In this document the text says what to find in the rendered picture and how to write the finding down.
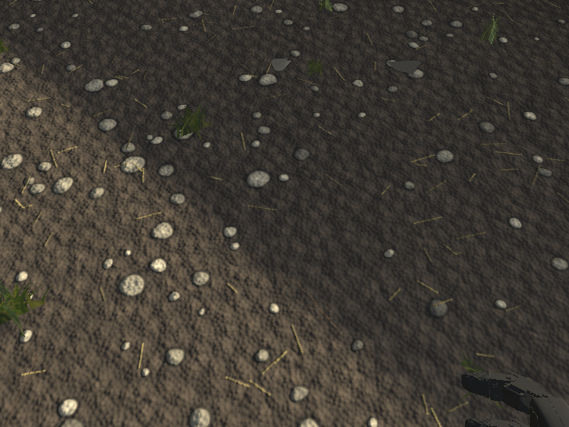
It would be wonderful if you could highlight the right robot hand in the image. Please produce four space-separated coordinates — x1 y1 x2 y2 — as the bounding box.
461 372 569 427

